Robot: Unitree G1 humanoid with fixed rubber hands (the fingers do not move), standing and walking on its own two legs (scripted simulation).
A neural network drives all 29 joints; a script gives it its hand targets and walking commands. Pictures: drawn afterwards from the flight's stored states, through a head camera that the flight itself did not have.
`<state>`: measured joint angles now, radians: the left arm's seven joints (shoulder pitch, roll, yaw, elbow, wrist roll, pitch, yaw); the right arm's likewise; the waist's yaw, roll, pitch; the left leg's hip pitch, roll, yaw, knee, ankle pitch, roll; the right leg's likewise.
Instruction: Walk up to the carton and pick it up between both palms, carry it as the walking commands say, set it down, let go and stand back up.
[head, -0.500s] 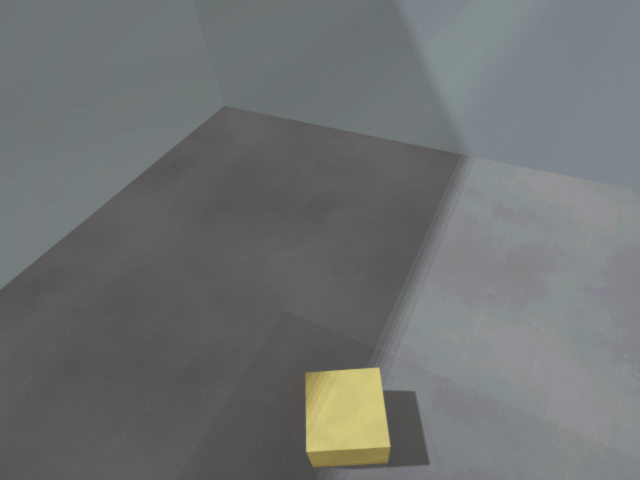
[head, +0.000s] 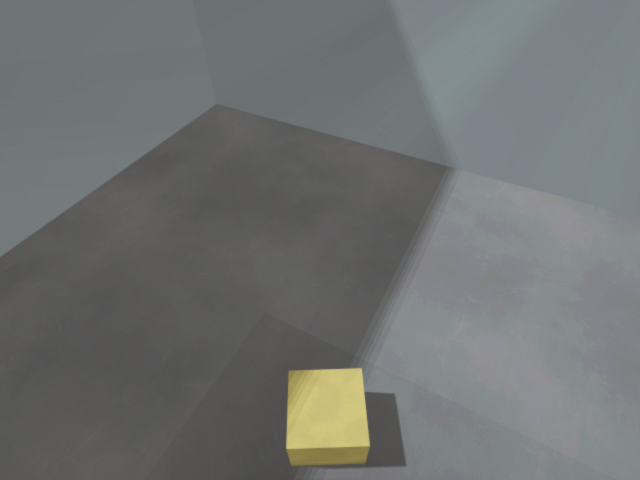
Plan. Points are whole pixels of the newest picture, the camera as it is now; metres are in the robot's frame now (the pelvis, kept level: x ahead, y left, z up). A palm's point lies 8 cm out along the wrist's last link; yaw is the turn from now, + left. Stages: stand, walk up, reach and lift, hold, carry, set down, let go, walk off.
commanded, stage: stand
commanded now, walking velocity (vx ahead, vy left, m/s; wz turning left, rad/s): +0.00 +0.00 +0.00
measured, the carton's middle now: (326, 416) +0.44 +0.02 -0.69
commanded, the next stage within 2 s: reach and lift in 0.18 s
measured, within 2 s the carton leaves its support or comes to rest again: neither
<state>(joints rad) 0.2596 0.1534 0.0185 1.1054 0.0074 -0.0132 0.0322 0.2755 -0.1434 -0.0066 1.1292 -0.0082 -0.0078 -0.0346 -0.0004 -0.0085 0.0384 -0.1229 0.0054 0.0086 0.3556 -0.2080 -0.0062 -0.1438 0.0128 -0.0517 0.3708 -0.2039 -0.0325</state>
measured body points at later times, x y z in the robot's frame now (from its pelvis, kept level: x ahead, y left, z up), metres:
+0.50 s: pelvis -0.01 +0.01 -0.03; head +0.06 +0.00 +0.42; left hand +0.15 +0.23 -0.15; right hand +0.15 -0.21 -0.15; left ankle -0.01 +0.12 -0.75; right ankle +0.00 -0.10 -0.75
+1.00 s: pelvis -0.06 +0.02 -0.08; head +0.07 +0.02 +0.35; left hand +0.20 +0.24 -0.19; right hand +0.20 -0.19 -0.19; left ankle -0.01 +0.13 -0.75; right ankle +0.00 -0.10 -0.75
